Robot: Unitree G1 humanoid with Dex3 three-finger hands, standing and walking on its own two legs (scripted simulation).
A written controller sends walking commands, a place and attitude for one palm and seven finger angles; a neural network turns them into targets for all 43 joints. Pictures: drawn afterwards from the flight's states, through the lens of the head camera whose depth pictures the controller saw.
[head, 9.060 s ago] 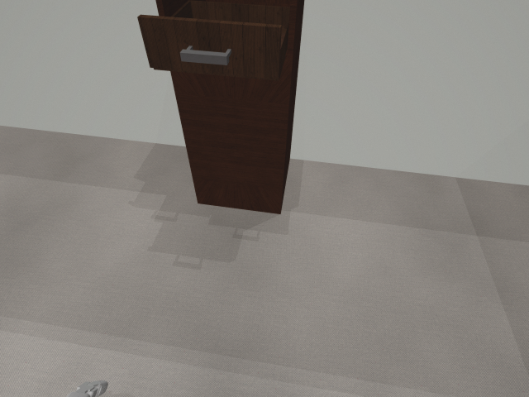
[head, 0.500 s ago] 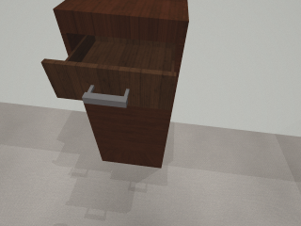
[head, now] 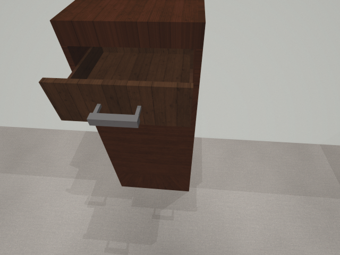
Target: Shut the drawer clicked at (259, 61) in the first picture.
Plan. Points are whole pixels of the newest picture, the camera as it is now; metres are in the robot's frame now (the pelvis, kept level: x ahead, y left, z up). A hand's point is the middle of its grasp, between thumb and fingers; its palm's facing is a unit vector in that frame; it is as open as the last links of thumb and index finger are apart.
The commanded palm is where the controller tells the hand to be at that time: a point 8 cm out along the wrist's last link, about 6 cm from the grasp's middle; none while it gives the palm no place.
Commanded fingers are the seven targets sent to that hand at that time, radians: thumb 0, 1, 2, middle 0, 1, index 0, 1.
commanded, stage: raise the hand and make a fist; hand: left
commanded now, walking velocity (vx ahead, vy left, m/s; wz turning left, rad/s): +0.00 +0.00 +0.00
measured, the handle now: (116, 114) +0.43 +0.17 +0.11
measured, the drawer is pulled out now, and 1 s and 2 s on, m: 0.18 0.18 0.18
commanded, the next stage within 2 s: bring the fist close to the handle in 1.98 s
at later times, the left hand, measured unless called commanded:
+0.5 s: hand (111, 247) +0.15 +0.14 -0.01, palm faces -0.04 -1.00 +0.01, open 5.9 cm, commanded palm +0.13 +0.21 +0.01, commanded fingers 0.00 0.90 0.90 -0.64 -0.78 -0.64 -0.78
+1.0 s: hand (87, 200) +0.20 +0.17 +0.10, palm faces +0.06 -0.99 -0.09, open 3.5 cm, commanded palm +0.16 +0.21 +0.10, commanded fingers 0.00 0.90 0.90 -1.14 -1.32 -1.14 -1.32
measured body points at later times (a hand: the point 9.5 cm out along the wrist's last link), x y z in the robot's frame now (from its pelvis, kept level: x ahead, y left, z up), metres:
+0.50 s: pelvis +0.00 -0.03 -0.04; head +0.01 -0.02 +0.41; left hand +0.14 +0.19 -0.01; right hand +0.24 -0.28 -0.04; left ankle -0.01 +0.10 -0.74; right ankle +0.01 -0.13 -0.74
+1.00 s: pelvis +0.00 -0.02 -0.02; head +0.00 -0.03 +0.43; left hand +0.19 +0.23 +0.10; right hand +0.14 -0.25 -0.10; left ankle -0.01 +0.10 -0.74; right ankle +0.01 -0.13 -0.74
